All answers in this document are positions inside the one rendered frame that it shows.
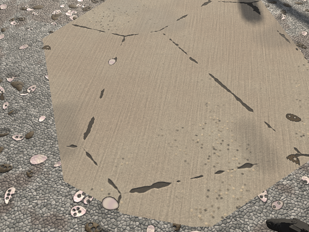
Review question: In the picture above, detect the right robot hand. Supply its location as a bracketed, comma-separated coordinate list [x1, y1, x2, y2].
[266, 217, 309, 232]

